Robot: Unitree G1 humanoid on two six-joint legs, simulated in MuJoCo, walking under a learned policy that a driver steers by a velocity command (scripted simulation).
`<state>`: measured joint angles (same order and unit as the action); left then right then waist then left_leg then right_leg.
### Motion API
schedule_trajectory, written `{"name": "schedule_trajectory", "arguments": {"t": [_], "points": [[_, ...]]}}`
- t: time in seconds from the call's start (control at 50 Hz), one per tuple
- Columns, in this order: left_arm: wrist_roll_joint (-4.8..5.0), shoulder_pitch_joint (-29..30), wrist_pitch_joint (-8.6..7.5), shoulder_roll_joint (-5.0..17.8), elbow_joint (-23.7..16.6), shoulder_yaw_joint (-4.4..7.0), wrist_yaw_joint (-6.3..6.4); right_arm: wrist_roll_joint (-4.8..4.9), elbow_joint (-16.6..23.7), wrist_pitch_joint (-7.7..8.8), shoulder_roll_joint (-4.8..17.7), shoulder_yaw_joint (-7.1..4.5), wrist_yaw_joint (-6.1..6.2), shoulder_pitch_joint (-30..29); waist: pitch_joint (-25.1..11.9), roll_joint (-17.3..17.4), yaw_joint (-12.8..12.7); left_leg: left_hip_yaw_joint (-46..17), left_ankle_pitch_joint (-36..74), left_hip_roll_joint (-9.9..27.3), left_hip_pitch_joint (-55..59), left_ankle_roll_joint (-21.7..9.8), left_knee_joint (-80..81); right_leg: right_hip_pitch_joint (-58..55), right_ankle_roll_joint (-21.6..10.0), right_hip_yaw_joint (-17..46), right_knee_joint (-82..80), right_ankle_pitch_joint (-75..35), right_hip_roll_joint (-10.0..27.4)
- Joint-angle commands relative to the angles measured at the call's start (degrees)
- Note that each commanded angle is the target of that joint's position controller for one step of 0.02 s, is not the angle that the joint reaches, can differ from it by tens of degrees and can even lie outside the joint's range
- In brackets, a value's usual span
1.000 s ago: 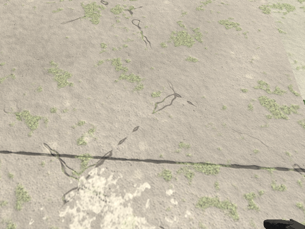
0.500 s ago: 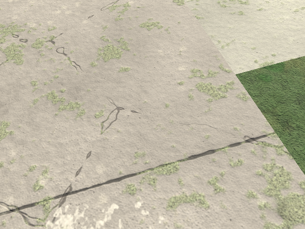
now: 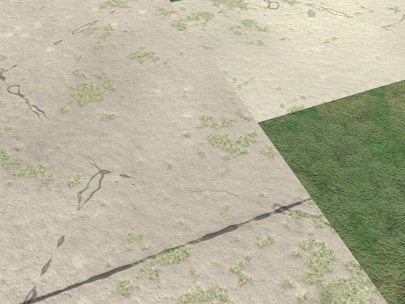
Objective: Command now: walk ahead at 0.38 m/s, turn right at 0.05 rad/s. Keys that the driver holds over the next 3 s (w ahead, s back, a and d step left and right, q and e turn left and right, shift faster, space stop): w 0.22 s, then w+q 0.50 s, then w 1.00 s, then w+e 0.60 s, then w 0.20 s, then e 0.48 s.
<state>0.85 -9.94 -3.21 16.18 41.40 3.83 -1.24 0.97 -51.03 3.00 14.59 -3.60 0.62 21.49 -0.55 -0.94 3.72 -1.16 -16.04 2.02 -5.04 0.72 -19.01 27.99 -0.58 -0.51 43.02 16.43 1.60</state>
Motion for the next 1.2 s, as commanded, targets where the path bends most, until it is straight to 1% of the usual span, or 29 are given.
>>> {"name": "schedule_trajectory", "arguments": {"t": [0.02,0.06,0.1,0.12,0.14,0.16,0.18,0.2,0.24,0.34,0.44,0.52,0.58,0.62,0.64,0.66,0.68,0.7,0.72,0.74,0.78,0.86,0.94,1.04,1.1,1.14,1.16,1.18,1.2], "points": [[0.49,7.46,-1.27,2.03,-5.75,-0.01,-0.70,0.69,3.73,0.73,11.65,-2.59,-0.37,-2.77,2.72,10.12,-0.12,-8.35,0.32,10.57,-5.15,-11.12,8.63,-4.21,0.30,-2.75,-7.97,-3.81,-1.16],[0.58,3.51,-1.02,3.56,-4.49,0.65,-0.51,1.12,3.66,0.61,11.80,-2.50,-0.62,-3.48,2.64,8.74,-2.77,-8.32,-0.86,11.29,-8.42,-10.03,6.16,-11.83,-0.88,-3.17,-12.29,-7.22,-1.72],[0.79,-7.03,-0.68,6.88,-1.48,2.46,0.46,0.33,3.49,0.83,8.96,-1.34,-0.80,-3.83,-0.96,6.26,-8.11,-4.63,6.38,8.39,-13.13,-7.20,-5.31,-25.53,-3.26,-1.95,-13.94,-5.63,-1.71],[0.12,-15.81,-0.69,11.49,-0.29,3.72,1.24,-0.95,4.93,1.12,4.52,0.21,-0.96,-4.62,-6.61,-4.74,-11.52,1.16,1.95,3.52,-21.02,-3.56,-26.26,-36.18,-7.26,12.92,-18.17,-0.40,9.92],[-0.75,-19.71,-0.93,16.52,0.16,4.38,0.65,0.04,7.62,2.42,1.99,0.88,-0.46,-2.84,-10.87,-20.24,-10.36,0.72,-15.52,-3.80,-36.47,-1.57,-43.64,-43.43,-16.02,41.42,-29.54,15.22,20.92],[-0.60,-16.30,-1.64,11.64,-0.24,2.90,0.17,1.29,7.25,3.10,8.25,-0.66,-0.46,-4.52,-6.18,-12.26,-9.69,-4.14,-14.54,-0.21,-41.71,-2.45,-51.85,-39.33,-16.04,42.87,-31.72,21.25,20.90],[-0.48,-12.72,-2.04,8.69,-0.80,1.89,0.01,1.81,7.69,3.49,9.83,-1.14,-0.85,-6.93,-0.95,-9.50,-8.26,-3.89,-8.80,2.41,-43.67,-4.09,-52.42,-34.76,-14.14,35.22,-31.39,18.32,18.89],[-0.73,-9.77,-2.20,7.23,-1.32,1.33,-0.15,1.23,7.04,3.50,8.80,-0.97,-0.84,-7.44,0.74,-5.57,-6.91,-3.31,-3.65,4.31,-41.86,-4.38,-50.89,-30.78,-12.88,28.79,-31.86,11.47,15.94],[-1.19,-6.37,-2.22,5.45,-1.51,0.78,-0.19,0.19,6.51,2.90,7.31,-1.03,-1.20,-7.32,2.07,-4.64,-4.58,-3.20,2.42,6.58,-37.68,-3.93,-46.30,-25.39,-11.17,19.47,-33.77,-0.29,12.30],[-1.47,-8.60,-3.19,5.80,0.96,1.24,0.72,0.36,7.30,0.69,4.61,-0.43,-1.43,-10.94,3.47,-2.02,-4.74,-3.93,12.05,5.22,-39.87,-1.42,-37.86,-24.33,-10.73,6.74,-36.48,-16.43,11.12],[-1.15,-9.45,-3.18,7.01,2.58,1.40,1.62,0.16,10.77,1.09,3.30,0.44,-2.63,-19.57,5.64,-1.76,-7.12,-0.72,23.91,2.53,-35.42,-1.63,-21.45,-23.58,-8.68,-2.44,-38.54,-18.63,10.58],[-0.50,-12.44,-2.07,7.47,4.82,1.63,1.87,0.36,14.10,1.31,2.89,0.90,-4.24,-24.88,7.17,-0.93,-8.51,1.49,21.25,1.39,-36.79,-3.76,-15.22,-31.70,-7.81,-5.65,-35.36,-24.80,12.87],[-0.41,-11.50,-0.60,9.82,4.52,2.22,2.65,0.34,15.68,1.22,5.10,-0.10,-5.13,-23.22,3.17,-3.98,-5.89,6.31,12.09,-2.83,-30.85,-6.69,-14.72,-37.01,-6.00,-8.15,-25.44,-52.44,13.57],[-0.55,-10.52,0.59,11.19,3.94,2.45,3.44,0.51,13.54,0.77,9.30,-2.40,-4.72,-11.21,-4.46,-5.49,0.86,8.17,9.29,-7.09,-14.57,-9.74,-13.45,-34.78,-4.18,-9.85,-7.73,-65.33,12.25],[-0.68,-9.95,0.48,11.21,2.98,2.16,3.87,0.50,11.62,0.36,12.93,-4.16,-3.70,-1.48,-9.43,-2.65,5.87,1.52,10.76,-4.44,3.31,-12.45,-11.63,-22.39,-2.15,-9.93,7.49,-54.68,10.39],[-2.45,-16.30,-1.06,2.65,0.32,-0.60,2.59,0.48,11.47,0.22,18.81,-5.32,-2.92,1.66,-16.59,12.54,0.61,-28.69,4.27,11.88,27.95,-22.96,-11.71,5.46,1.88,-7.54,31.01,-1.58,0.00],[-1.00,-13.02,-3.71,4.66,-0.30,-0.85,1.58,0.43,12.29,0.52,15.65,-4.26,-2.66,2.93,-24.95,9.89,2.80,-49.25,-3.98,17.56,32.95,-27.06,-0.79,14.08,1.55,5.65,40.62,16.58,-5.16],[1.38,-6.18,-5.09,8.19,-2.51,0.21,0.91,-0.16,11.93,0.71,12.71,-3.44,-2.50,1.30,-16.71,6.79,4.23,-40.29,-2.88,15.36,27.82,-22.94,1.45,19.26,0.29,8.04,40.27,11.70,-1.29],[1.39,-3.67,-5.79,7.76,-3.68,-0.21,1.01,0.06,12.47,0.93,11.20,-2.97,-2.41,-2.52,-9.90,2.38,1.91,-32.67,1.36,13.01,18.01,-20.76,2.09,18.38,-0.48,7.16,35.08,6.63,1.31],[0.09,-3.38,-5.77,7.43,-3.10,-0.05,1.44,-0.09,13.21,1.02,9.22,-2.29,-2.37,-6.75,-5.36,-1.15,-1.06,-26.57,7.70,10.91,8.43,-19.14,3.07,15.11,-0.15,6.23,29.67,3.99,3.56],[-0.96,-6.16,-4.13,7.69,-2.50,0.55,1.60,-1.12,14.52,1.29,6.87,-1.41,-2.15,-10.49,-2.89,1.68,-4.67,-20.47,16.30,8.15,-2.56,-18.54,5.77,7.62,0.93,5.82,25.10,1.30,6.01],[-1.68,-3.99,-2.11,4.63,-3.52,-0.29,2.03,-0.76,12.24,2.07,8.96,-1.73,-1.44,-8.22,-0.10,3.00,-4.61,-11.84,25.25,6.03,-10.22,-18.07,8.35,7.02,3.99,3.15,14.71,-6.20,6.61],[-1.24,4.42,-2.71,2.91,-5.05,-1.11,1.49,-0.22,10.55,1.73,9.61,-1.61,-0.88,-5.02,1.08,3.71,-0.61,-7.01,19.56,2.86,-9.62,-13.97,7.79,4.24,3.55,1.70,-3.30,-22.81,4.21],[-0.35,11.36,-3.58,4.29,-7.41,-0.82,-0.13,0.11,8.12,0.93,10.60,-1.67,-0.85,-0.27,2.75,4.59,2.19,-11.77,16.58,8.03,0.68,-13.55,3.90,7.28,1.24,2.17,-12.18,-20.99,2.21],[-0.41,8.67,-3.97,5.70,-7.44,-0.21,-0.73,-0.04,7.46,0.05,11.40,-1.99,-0.42,-0.12,1.84,6.27,-0.28,-13.56,25.31,10.29,6.05,-11.82,-0.74,4.20,-1.56,1.58,-14.70,-13.07,0.77],[-0.83,-4.09,-4.18,9.24,-4.24,1.61,-0.25,-0.45,8.12,-0.24,10.08,-1.32,-0.37,-2.01,-6.76,5.13,-7.18,-9.36,38.27,5.48,2.28,-9.09,-15.67,-15.69,-5.35,0.63,-15.87,-15.80,0.34],[-1.55,-13.74,-4.06,13.57,-3.25,2.61,0.09,-1.80,9.63,0.15,6.96,-0.05,-0.36,-0.29,-16.31,-2.21,-9.80,-6.28,23.71,0.55,-10.52,-6.49,-33.58,-34.71,-10.60,13.53,-12.89,-18.27,11.61],[-1.07,-17.15,-3.50,14.97,-1.11,3.21,-0.42,-0.50,9.39,1.22,2.99,1.10,-0.66,6.62,-22.02,-18.19,-7.47,-4.30,-14.67,-7.75,-30.45,-3.04,-50.42,-50.23,-18.08,38.63,-20.26,-4.31,21.05],[-0.03,-17.11,-3.21,9.51,-1.42,1.78,-0.39,0.44,9.20,1.75,8.58,0.14,-0.92,2.35,-17.98,-10.96,-9.80,-8.56,-16.17,-4.62,-37.54,-3.28,-55.74,-48.90,-15.93,40.96,-24.09,6.44,19.93]]}}
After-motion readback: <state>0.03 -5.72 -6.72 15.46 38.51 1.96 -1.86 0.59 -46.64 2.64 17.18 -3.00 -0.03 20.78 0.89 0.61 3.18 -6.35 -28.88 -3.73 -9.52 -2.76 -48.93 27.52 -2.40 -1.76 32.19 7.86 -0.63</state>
